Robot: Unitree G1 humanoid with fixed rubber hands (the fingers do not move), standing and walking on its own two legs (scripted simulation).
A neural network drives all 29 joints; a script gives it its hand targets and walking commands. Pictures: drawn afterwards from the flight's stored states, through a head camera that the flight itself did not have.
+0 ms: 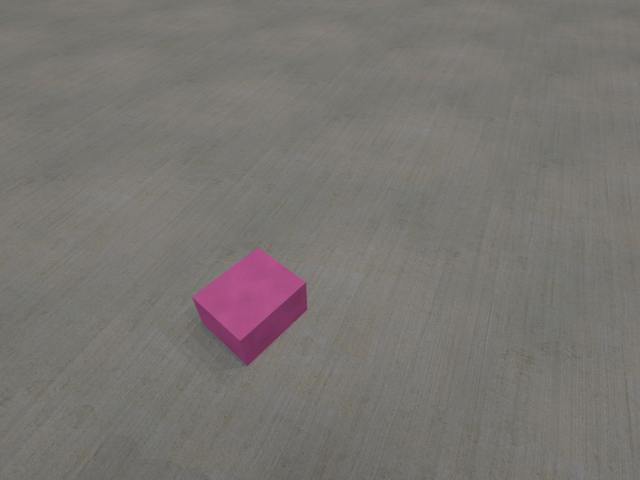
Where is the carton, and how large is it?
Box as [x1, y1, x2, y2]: [192, 247, 306, 365]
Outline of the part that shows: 257,247 192,296 202,322 247,365 306,309 305,282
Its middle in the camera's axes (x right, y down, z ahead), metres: -0.24 +0.23 +1.39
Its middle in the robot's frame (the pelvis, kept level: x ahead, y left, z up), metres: +0.84 +0.27 -0.70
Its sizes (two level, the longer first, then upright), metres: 0.297 0.246 0.171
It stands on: the floor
